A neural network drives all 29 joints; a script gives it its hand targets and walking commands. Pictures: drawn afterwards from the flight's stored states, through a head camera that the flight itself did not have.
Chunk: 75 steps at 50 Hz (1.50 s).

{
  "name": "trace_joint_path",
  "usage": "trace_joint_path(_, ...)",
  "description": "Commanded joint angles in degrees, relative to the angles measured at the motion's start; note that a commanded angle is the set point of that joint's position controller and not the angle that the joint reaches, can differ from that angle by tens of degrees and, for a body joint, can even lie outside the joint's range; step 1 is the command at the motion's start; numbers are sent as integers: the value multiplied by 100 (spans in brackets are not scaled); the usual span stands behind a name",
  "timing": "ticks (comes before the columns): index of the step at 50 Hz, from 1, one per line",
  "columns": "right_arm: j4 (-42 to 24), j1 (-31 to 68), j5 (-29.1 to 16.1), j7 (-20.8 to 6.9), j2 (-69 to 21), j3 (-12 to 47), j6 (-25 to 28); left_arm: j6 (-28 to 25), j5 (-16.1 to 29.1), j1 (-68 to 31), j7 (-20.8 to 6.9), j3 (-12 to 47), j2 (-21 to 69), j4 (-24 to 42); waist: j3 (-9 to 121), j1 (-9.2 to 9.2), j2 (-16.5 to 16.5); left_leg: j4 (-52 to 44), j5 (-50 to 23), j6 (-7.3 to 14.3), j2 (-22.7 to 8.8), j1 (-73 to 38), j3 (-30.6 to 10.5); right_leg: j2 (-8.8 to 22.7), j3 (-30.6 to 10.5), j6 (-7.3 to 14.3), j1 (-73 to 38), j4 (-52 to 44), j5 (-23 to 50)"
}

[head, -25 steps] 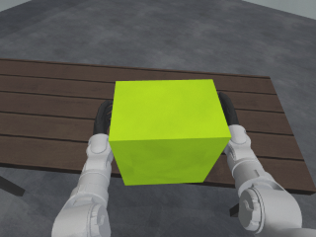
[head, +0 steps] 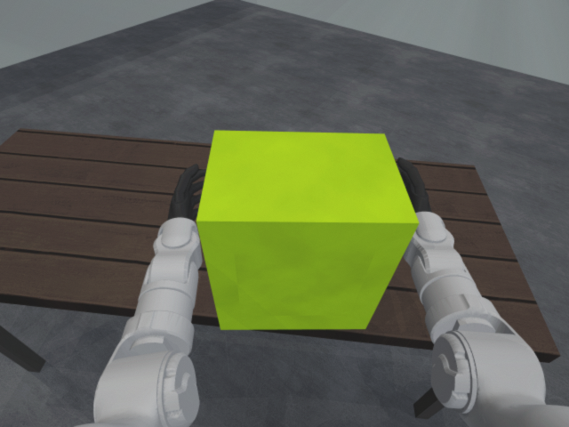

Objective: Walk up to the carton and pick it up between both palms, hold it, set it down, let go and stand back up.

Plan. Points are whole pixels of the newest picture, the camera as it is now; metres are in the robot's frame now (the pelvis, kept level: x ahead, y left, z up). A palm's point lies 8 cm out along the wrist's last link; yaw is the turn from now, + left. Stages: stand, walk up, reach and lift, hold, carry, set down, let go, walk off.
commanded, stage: reach and lift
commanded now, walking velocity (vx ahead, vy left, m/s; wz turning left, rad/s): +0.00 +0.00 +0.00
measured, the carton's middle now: (296, 238) +0.39 +0.01 +0.05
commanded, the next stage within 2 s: none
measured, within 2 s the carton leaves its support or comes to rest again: neither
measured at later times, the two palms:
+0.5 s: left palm (171, 208) +0.37 +0.19 +0.13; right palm (418, 208) +0.38 -0.15 +0.14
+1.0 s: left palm (165, 189) +0.36 +0.19 +0.17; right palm (433, 195) +0.37 -0.16 +0.18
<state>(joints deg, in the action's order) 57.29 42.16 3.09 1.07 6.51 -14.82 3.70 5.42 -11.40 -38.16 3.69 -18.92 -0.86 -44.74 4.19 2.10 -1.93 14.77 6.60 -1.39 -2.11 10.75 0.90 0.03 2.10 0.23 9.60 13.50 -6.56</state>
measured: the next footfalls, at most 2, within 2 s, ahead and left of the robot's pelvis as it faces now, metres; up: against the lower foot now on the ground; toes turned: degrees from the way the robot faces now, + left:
none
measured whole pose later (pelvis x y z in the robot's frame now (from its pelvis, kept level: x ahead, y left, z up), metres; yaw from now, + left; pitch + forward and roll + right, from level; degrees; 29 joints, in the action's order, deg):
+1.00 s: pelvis -0.01 +0.01 +0.00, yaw +1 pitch -6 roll -1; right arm 37.4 39.0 -7.5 6.3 5.7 -5.2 -12.7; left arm 30.7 -15.1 -33.7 -2.6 -18.7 -1.3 -15.2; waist 0.9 -4.3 -3.2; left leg 16.4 8.1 -0.7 -1.2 2.6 -0.4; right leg 0.7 3.0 -0.5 0.1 13.5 -7.6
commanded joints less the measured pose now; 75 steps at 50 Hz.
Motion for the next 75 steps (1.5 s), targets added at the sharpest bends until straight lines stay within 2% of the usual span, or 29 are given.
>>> trace_joint_path(1, -1150, 2995, 83, -732, -3194, 1445, 258, -35, 80, -3128, -870, 1900, 3142, 1255, 2055, -90, 168, 59, -1206, -108, 367, -731, 389, -127, 102, -174, -1294, 17, 1145)
trace_joint_path(6, -1601, 2855, -167, -654, -3238, 1826, 231, 139, 235, -2978, -808, 2421, 3226, 1911, 2361, -225, 332, 312, -1923, -224, 402, -1143, 273, -224, 198, -192, -1383, 119, 1769)
trace_joint_path(12, -2219, 2755, -516, -489, -3186, 2352, -62, 664, 313, -2422, -902, 2655, 3216, 2386, 2024, -303, 86, 327, -1901, -155, 447, -1074, 160, -273, 186, -242, -1504, 166, 1967)
trace_joint_path(17, -2742, 2800, -788, -337, -3138, 2666, -334, 1077, 371, -2237, -1032, 2724, 3162, 2746, 1837, -358, 22, 297, -1736, -142, 478, -1033, 109, -281, 158, -238, -1530, 136, 1835)
trace_joint_path(24, -2948, 2730, -957, -325, -2995, 2592, -631, 1463, 404, -2426, -1090, 2893, 3094, 3192, 1682, -534, 340, 274, -1509, -235, 455, -1411, 29, -291, 237, -158, -1045, -25, 1055)
trace_joint_path(29, -2981, 2906, -990, -345, -2912, 2449, -818, 1756, 382, -2512, -1146, 2836, 3043, 3236, 1526, -565, 394, 151, -1021, -192, 443, -1359, 24, -267, 285, -152, -846, -85, 523)
trace_joint_path(32, -3070, 3062, -1005, -350, -2960, 2447, -886, 1895, 365, -2542, -1179, 2753, 3035, 3191, 1492, -550, 291, 93, -798, -117, 428, -1324, 49, -261, 296, -160, -856, -91, 395)
trace_joint_path(41, -3313, 3344, -1166, -207, -3125, 2682, -1112, 2175, 332, -2650, -1333, 2516, 2910, 3247, 1591, -550, 20, 95, -784, 43, 500, -1216, 131, -249, 208, -238, -1325, 2, 790)
trace_joint_path(52, -3654, 3052, -1512, 18, -3081, 2897, -1476, 2592, 211, -2587, -1553, 2536, 2723, 3846, 1282, -775, 221, 168, -1188, -66, 534, -1412, 150, -277, 244, -248, -1539, 12, 1041)
trace_joint_path(57, -3654, 3123, -1498, -56, -2906, 2735, -1583, 2764, 123, -2660, -1603, 2448, 2632, 3859, 1007, -759, 342, 50, -855, -94, 452, -1418, 143, -286, 340, -177, -1216, -84, 419)
trace_joint_path(60, -3629, 3260, -1422, -153, -2829, 2612, -1589, 2842, 246, -2814, -1491, 2511, 2756, 3922, 1109, -760, 293, 18, -604, -78, 403, -1263, 117, -289, 327, -103, -1096, -48, 152)
trace_joint_path(67, -3810, 3470, -1462, -159, -2879, 2690, -1630, 2917, 350, -2803, -1415, 2550, 2731, 3847, 1488, -735, 240, 99, -696, -16, 419, -1341, 106, -286, 302, -149, -1187, -2, 421)
trace_joint_path(75, -3909, 3296, -1684, 18, -3008, 3025, -1829, 2973, 295, -2707, -1521, 2383, 2526, 4045, 1526, -695, 112, 188, -1116, 35, 524, -1267, 129, -274, 207, -275, -1689, 115, 1265)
